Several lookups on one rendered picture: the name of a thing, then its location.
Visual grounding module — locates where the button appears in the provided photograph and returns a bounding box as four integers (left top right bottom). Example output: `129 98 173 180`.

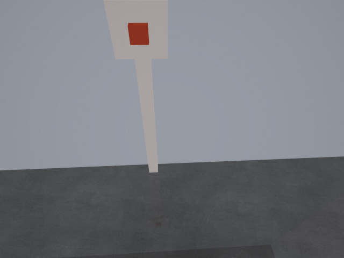
128 23 149 45

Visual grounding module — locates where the panel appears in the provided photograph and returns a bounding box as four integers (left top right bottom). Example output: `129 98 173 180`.
103 0 168 173

